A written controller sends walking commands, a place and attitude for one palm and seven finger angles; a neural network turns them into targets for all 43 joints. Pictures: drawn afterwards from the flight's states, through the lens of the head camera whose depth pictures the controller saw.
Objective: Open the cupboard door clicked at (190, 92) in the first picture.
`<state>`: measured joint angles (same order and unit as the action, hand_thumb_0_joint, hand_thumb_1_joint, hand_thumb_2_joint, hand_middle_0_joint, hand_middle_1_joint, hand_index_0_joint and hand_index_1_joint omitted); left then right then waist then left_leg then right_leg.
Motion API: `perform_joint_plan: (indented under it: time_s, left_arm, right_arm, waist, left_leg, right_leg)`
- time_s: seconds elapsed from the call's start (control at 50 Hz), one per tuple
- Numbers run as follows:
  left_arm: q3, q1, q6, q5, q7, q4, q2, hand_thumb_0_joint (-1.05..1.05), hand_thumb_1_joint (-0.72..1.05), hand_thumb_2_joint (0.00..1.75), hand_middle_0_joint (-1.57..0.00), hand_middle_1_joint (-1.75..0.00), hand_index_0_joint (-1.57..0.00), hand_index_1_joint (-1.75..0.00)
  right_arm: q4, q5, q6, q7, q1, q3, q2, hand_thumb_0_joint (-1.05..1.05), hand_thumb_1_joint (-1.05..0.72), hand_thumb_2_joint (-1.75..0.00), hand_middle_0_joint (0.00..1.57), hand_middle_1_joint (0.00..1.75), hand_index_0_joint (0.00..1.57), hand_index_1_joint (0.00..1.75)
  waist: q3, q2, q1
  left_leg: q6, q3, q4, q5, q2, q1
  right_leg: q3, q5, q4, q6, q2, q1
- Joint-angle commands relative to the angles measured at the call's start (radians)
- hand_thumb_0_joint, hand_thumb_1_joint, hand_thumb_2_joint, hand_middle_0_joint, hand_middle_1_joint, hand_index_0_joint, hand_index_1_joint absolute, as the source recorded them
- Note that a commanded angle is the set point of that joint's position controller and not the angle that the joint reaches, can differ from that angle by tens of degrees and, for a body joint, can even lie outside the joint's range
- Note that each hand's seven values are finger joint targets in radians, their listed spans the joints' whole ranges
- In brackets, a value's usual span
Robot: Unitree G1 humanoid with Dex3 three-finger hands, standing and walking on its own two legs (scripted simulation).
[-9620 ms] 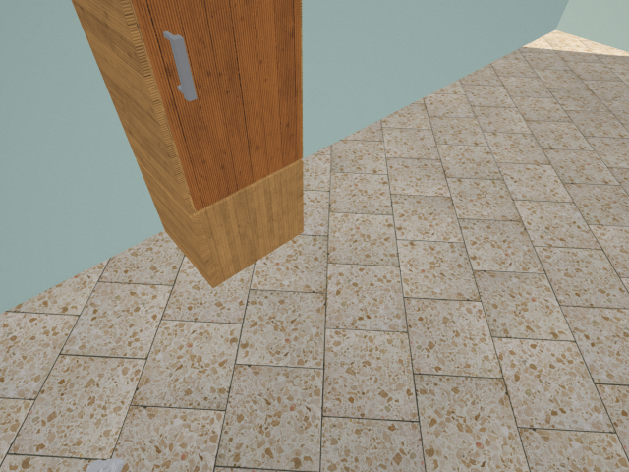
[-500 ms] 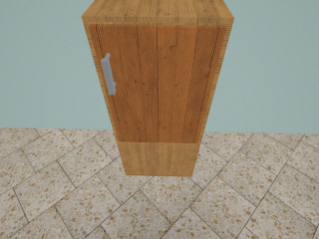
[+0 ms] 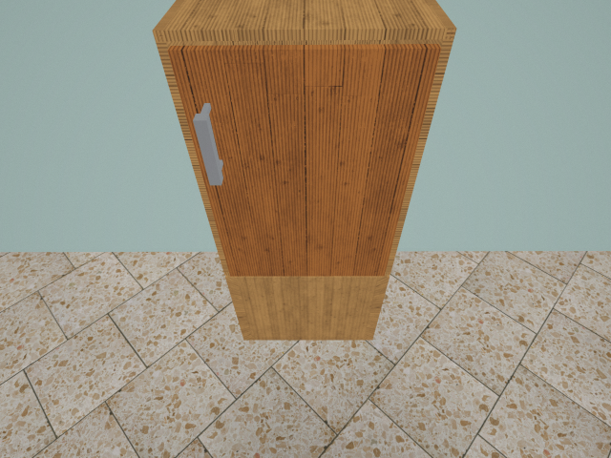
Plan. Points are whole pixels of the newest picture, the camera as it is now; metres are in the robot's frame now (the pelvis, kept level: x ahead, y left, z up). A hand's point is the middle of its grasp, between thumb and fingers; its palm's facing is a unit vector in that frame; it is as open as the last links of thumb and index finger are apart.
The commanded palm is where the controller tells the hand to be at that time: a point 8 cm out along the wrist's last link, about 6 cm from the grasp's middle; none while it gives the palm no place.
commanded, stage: look again from close up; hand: left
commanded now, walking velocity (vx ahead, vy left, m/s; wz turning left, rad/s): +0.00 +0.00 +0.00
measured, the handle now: (211, 145) +0.60 +0.19 +0.10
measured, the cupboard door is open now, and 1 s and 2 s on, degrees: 0 0 0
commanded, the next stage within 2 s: raise the hand with hooked fingers in 0.22 s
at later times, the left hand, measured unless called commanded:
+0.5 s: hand (164, 408) +0.19 +0.19 -0.02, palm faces +0.25 -0.96 -0.09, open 7.6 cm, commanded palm +0.12 +0.24 -0.05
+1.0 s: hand (151, 401) +0.19 +0.20 +0.00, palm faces +0.01 -1.00 -0.06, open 10.1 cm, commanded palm +0.16 +0.26 +0.01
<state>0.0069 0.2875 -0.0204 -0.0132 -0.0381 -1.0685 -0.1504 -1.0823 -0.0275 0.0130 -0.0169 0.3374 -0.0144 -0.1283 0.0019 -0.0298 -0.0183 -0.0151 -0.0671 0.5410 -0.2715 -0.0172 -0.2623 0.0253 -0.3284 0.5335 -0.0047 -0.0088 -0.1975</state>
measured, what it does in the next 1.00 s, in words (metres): lowers itself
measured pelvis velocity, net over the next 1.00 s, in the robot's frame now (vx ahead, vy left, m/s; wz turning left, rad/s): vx -0.03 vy -0.03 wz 0.04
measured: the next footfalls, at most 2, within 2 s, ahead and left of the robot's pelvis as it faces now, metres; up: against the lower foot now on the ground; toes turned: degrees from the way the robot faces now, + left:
none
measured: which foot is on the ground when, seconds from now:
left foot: down 0.00-1.00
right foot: down 0.00-1.00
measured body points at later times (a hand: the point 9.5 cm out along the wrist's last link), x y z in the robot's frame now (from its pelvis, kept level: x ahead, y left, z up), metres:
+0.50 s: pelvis +0.00 +0.00 -0.01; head +0.01 +0.00 +0.44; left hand +0.17 +0.25 -0.02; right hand +0.12 -0.24 -0.12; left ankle +0.01 +0.11 -0.73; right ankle -0.03 -0.12 -0.73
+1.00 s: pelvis -0.03 -0.03 -0.06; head +0.01 -0.03 +0.39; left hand +0.19 +0.26 +0.01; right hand +0.14 -0.25 -0.14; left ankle +0.01 +0.11 -0.73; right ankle -0.03 -0.12 -0.73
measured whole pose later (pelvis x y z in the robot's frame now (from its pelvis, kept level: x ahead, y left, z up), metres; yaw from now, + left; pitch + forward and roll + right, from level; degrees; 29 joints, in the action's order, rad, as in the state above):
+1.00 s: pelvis -0.03 -0.03 -0.06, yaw +2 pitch +10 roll -2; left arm -0.28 0.26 -0.31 0.35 0.42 -0.13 -0.32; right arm -0.61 0.03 0.22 -0.08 0.25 -0.04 -0.22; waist -0.10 -0.04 0.01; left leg 0.03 0.04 1.02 -0.42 -0.07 -0.77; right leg 0.12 -0.50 0.98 -0.05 0.03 -0.66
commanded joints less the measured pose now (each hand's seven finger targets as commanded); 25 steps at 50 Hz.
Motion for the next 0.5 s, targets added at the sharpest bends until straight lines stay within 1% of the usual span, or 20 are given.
perform_joint_plan:
  time_s: [0.0,0.02,0.1,0.12,0.14,0.18,0.28,0.3,0.32,0.34,0.36,0.38,0.4,0.42,0.44,0.46,0.48]
  left_arm:
    - [-0.021,0.06,-0.012,-0.001,-0.006,0.037,-0.096,0.0,0.9,0.9,-0.2,-0.3,-0.2,-0.3]
    - [-0.022,0.058,-0.012,-0.001,-0.006,0.037,-0.097,0.0,0.9,0.9,-0.2,-0.3,-0.2,-0.3]
    - [-0.025,0.051,-0.012,-0.002,-0.007,0.038,-0.116,0.0,0.9,0.9,-0.2,-0.3,-0.2,-0.3]
    - [-0.025,0.049,-0.011,-0.002,-0.006,0.036,-0.121,0.0,0.9,0.9,-0.2,-0.3,-0.2,-0.3]
    - [-0.025,0.044,-0.01,-0.002,-0.006,0.037,-0.123,0.0,0.9,0.9,-0.2,-0.3,-0.2,-0.3]
    - [-0.027,0.042,-0.009,-0.003,-0.005,0.036,-0.134,0.0,0.9,0.9,-0.2,-0.3,-0.2,-0.3]
    - [-0.027,0.034,-0.009,-0.004,-0.002,0.032,-0.148,0.0,0.9,0.9,-0.2,-0.3,-0.2,-0.3]
    - [-0.021,0.103,-0.014,-0.012,-0.041,0.008,-0.127,0.0,0.9,0.9,-0.2,-0.3,-0.2,-0.3]
    - [-0.211,-0.645,-0.222,0.175,-0.043,1.581,-0.401,0.0,0.88,0.89,-0.2,-0.32,-0.2,-0.32]
    - [-0.174,-0.138,-0.18,0.098,-0.074,1.336,-0.308,0.0,0.85,0.88,-0.2,-0.33,-0.2,-0.33]
    - [-0.036,0.141,-0.051,0.138,-0.093,1.166,-0.079,0.0,0.83,0.87,-0.21,-0.34,-0.21,-0.34]
    - [-0.016,0.094,-0.046,0.164,-0.077,1.14,0.002,0.0,0.81,0.86,-0.21,-0.36,-0.21,-0.36]
    - [-0.071,0.008,-0.095,0.169,-0.06,1.166,-0.057,0.0,0.78,0.85,-0.21,-0.37,-0.21,-0.37]
    - [-0.153,0.044,-0.154,0.171,-0.035,1.097,-0.112,0.0,0.76,0.84,-0.21,-0.39,-0.21,-0.39]
    - [-0.173,0.169,-0.222,0.188,0.009,0.998,-0.078,0.0,0.74,0.83,-0.21,-0.4,-0.21,-0.4]
    - [-0.19,0.285,-0.288,0.195,0.071,0.901,-0.063,0.0,0.71,0.82,-0.21,-0.42,-0.21,-0.42]
    - [-0.177,0.313,-0.369,0.213,0.136,0.87,-0.027,0.0,0.69,0.81,-0.22,-0.43,-0.22,-0.43]
  right_arm:
    - [0.038,0.011,0.028,-0.007,0.024,0.023,-0.114,0.0,-0.9,-0.9,0.2,0.3,0.2,0.3]
    - [0.038,0.011,0.028,-0.008,0.02,0.024,-0.116,0.0,-0.9,-0.9,0.2,0.3,0.2,0.3]
    - [0.031,0.011,0.029,-0.01,-0.003,0.027,-0.132,0.0,-0.9,-0.9,0.2,0.3,0.2,0.3]
    - [0.03,0.012,0.029,-0.01,-0.012,0.027,-0.136,0.0,-0.9,-0.9,0.2,0.3,0.2,0.3]
    - [0.03,0.012,0.028,-0.01,-0.014,0.027,-0.139,0.0,-0.9,-0.9,0.2,0.3,0.2,0.3]
    - [0.029,0.013,0.029,-0.011,-0.033,0.029,-0.148,0.0,-0.9,-0.9,0.2,0.3,0.2,0.3]
    - [0.029,0.014,0.029,-0.012,-0.062,0.033,-0.167,0.0,-0.9,-0.9,0.2,0.3,0.2,0.3]
    - [0.097,0.026,0.023,-0.007,-0.121,0.034,-0.176,0.0,-0.9,-0.9,0.2,0.3,0.2,0.3]
    - [0.421,0.069,0.17,-0.036,-0.076,0.075,-0.32,0.0,-0.9,-0.9,0.2,0.3,0.2,0.3]
    - [0.38,0.056,0.267,-0.073,-0.148,0.041,-0.224,0.0,-0.9,-0.9,0.2,0.3,0.2,0.3]
    - [0.37,0.072,0.291,-0.065,-0.159,0.046,-0.181,0.0,-0.9,-0.9,0.2,0.3,0.2,0.3]
    - [0.36,0.077,0.291,-0.06,-0.117,0.056,-0.185,0.0,-0.9,-0.9,0.2,0.3,0.2,0.3]
    - [0.414,0.061,0.296,-0.055,-0.142,0.075,-0.223,0.0,-0.9,-0.9,0.2,0.3,0.2,0.3]
    - [0.426,0.045,0.291,-0.052,-0.144,0.087,-0.242,0.0,-0.9,-0.9,0.2,0.3,0.2,0.3]
    - [0.452,0.034,0.284,-0.048,-0.152,0.093,-0.235,0.0,-0.9,-0.9,0.2,0.3,0.2,0.3]
    - [0.484,0.039,0.281,-0.032,-0.164,0.102,-0.235,0.0,-0.9,-0.9,0.2,0.3,0.2,0.3]
    - [0.503,0.03,0.275,-0.018,-0.183,0.104,-0.229,0.0,-0.9,-0.9,0.2,0.3,0.2,0.3]
  waist:
    - [0.065,0.033,0.019]
    - [0.06,0.051,0.018]
    - [0.037,0.041,0.017]
    - [0.037,0.03,0.018]
    - [0.042,0.034,0.016]
    - [0.044,0.016,0.02]
    - [0.023,0.019,0.02]
    - [0.066,0.074,0.041]
    - [-0.462,-0.11,-0.068]
    - [-0.439,-0.266,0.039]
    - [-0.279,-0.237,0.003]
    - [-0.131,-0.102,-0.025]
    - [-0.013,-0.052,-0.038]
    - [-0.013,0.051,-0.034]
    - [-0.02,0.16,-0.007]
    - [-0.034,0.166,0.035]
    - [-0.076,0.217,0.05]
  left_leg:
    - [-0.03,0.112,-0.136,0.16,-0.089,0.007]
    - [-0.031,0.108,-0.135,0.173,-0.09,0.018]
    - [-0.029,0.097,-0.126,0.233,-0.088,0.06]
    - [-0.029,0.093,-0.128,0.233,-0.09,0.064]
    - [-0.029,0.096,-0.132,0.222,-0.09,0.06]
    - [-0.03,0.093,-0.132,0.238,-0.091,0.066]
    - [-0.03,0.091,-0.13,0.249,-0.093,0.09]
    - [-0.002,0.07,0.055,0.375,-0.116,0.038]
    - [-0.006,0.086,-0.065,0.494,-0.003,0.299]
    - [-0.006,0.113,-0.093,0.644,-0.072,0.445]
    - [0.036,0.11,-0.117,0.574,-0.053,0.291]
    - [0.024,0.107,-0.087,0.482,-0.05,0.195]
    - [0.017,0.114,-0.039,0.31,-0.028,0.075]
    - [0.014,0.103,0.011,0.19,-0.01,-0.02]
    - [0.014,0.099,0.064,0.158,-0.001,-0.099]
    - [0.022,0.086,0.117,0.181,0.009,-0.156]
    - [0.028,0.072,0.182,0.165,0.012,-0.226]
  right_leg:
    - [-0.072,0.143,-0.088,-0.035,-0.069,-0.038]
    - [-0.072,0.154,-0.089,-0.033,-0.071,-0.037]
    - [-0.077,0.214,-0.089,-0.03,-0.079,-0.025]
    - [-0.077,0.215,-0.091,-0.029,-0.081,-0.025]
    - [-0.076,0.203,-0.093,-0.029,-0.078,-0.024]
    - [-0.077,0.217,-0.096,-0.028,-0.082,-0.022]
    - [-0.083,0.241,-0.103,-0.027,-0.085,-0.012]
    - [-0.134,0.502,-0.137,-0.009,-0.131,-0.044]
    - [-0.006,0.523,-0.018,-0.036,-0.034,0.02]
    - [0.016,0.274,0.065,-0.038,0.0,-0.064]
    - [0.064,0.081,0.101,-0.019,0.003,-0.148]
    - [0.064,0.073,0.064,-0.009,0.001,-0.196]
    - [0.075,0.074,0.025,-0.01,0.005,-0.247]
    - [0.09,0.095,0.01,-0.011,0.009,-0.276]
    - [0.105,0.092,0.053,-0.011,0.02,-0.316]
    - [0.106,0.125,0.113,-0.018,0.025,-0.324]
    - [0.103,0.133,0.19,-0.017,0.025,-0.377]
